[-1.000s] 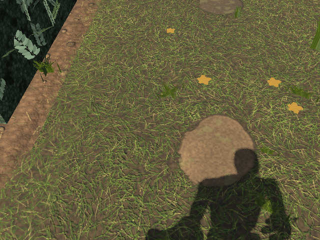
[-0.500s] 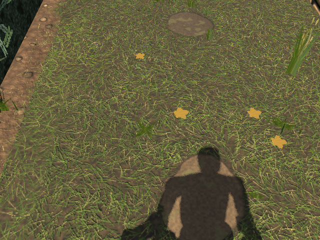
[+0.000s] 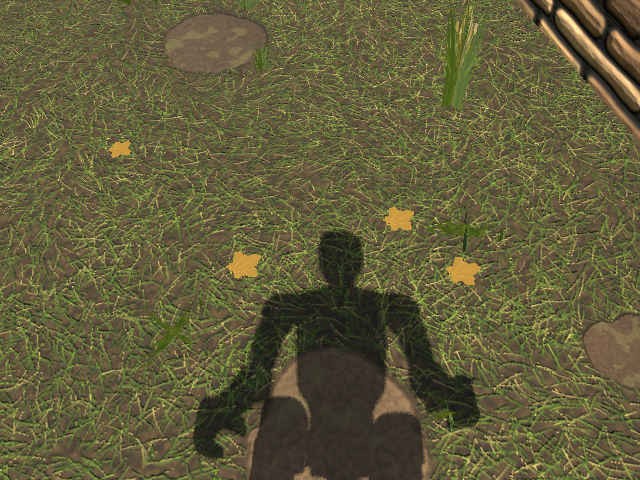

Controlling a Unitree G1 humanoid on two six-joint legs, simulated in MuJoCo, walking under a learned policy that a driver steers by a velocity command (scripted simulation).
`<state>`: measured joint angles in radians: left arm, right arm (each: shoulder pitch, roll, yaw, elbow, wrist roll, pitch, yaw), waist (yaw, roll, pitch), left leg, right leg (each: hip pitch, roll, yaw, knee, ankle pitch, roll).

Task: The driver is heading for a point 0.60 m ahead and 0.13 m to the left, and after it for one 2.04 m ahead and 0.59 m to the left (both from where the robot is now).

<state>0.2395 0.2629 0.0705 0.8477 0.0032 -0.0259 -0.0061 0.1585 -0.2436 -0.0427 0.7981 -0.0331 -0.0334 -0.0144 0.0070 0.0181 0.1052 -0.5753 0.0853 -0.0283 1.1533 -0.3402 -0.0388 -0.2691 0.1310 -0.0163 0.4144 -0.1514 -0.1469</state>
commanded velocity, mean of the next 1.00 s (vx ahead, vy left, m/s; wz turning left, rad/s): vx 0.05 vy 0.00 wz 0.27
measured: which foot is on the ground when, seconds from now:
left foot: up 0.00-0.34, down 0.36-0.82, up 0.84-1.00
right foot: down 0.00-0.38, up 0.40-0.80, down 0.82-1.00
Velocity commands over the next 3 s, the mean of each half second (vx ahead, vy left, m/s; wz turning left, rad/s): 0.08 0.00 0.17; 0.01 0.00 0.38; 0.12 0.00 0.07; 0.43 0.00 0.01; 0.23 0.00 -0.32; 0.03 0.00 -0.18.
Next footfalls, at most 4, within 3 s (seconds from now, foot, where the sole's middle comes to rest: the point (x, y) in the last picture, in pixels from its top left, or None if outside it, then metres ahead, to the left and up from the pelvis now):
0.36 left None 0.14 0.12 -0.77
0.82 right None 0.21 -0.07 -0.77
1.16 left None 0.05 0.10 -0.77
2.00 left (249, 450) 0.47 0.20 -0.77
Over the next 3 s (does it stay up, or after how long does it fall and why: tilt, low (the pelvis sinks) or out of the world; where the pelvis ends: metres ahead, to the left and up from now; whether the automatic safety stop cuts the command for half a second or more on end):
stays up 0.55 0.17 0.00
